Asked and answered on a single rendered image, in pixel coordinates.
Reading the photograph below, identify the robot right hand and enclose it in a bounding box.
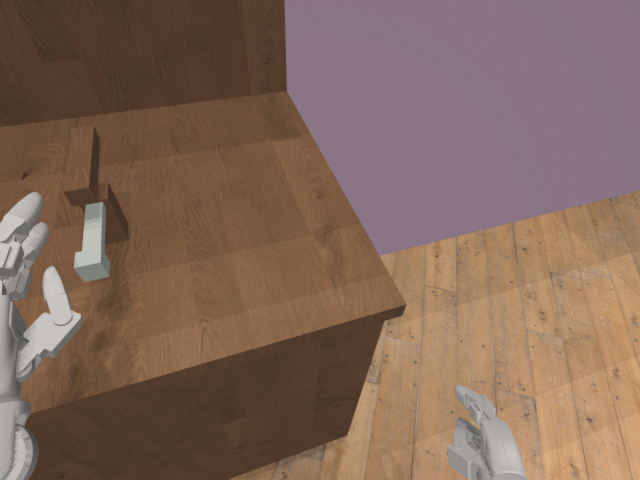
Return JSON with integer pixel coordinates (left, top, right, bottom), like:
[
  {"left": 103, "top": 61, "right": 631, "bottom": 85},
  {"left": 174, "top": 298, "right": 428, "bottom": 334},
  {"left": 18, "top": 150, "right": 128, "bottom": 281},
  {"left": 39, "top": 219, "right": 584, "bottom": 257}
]
[{"left": 447, "top": 384, "right": 526, "bottom": 480}]

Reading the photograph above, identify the robot left hand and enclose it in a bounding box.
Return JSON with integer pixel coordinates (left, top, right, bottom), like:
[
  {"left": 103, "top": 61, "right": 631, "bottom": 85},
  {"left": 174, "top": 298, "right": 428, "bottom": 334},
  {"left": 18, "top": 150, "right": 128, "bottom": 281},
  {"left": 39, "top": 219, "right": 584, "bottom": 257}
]
[{"left": 0, "top": 192, "right": 82, "bottom": 398}]

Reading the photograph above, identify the counter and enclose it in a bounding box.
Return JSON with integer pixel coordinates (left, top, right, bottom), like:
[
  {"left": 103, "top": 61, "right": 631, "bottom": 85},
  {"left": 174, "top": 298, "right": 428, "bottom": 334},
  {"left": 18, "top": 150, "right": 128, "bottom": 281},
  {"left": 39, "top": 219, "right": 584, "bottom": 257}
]
[{"left": 0, "top": 0, "right": 407, "bottom": 480}]

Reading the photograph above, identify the robot left forearm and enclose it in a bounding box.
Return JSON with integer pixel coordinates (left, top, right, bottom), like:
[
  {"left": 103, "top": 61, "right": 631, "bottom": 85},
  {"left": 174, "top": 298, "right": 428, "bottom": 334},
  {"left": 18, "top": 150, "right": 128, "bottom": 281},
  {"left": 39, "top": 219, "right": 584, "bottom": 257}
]
[{"left": 0, "top": 397, "right": 39, "bottom": 480}]

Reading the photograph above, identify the tap lever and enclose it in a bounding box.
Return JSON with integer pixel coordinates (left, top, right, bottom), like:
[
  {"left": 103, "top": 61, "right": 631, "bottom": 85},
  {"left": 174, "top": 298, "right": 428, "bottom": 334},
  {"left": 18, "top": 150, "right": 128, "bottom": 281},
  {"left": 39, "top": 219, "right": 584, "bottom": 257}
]
[{"left": 74, "top": 202, "right": 110, "bottom": 282}]

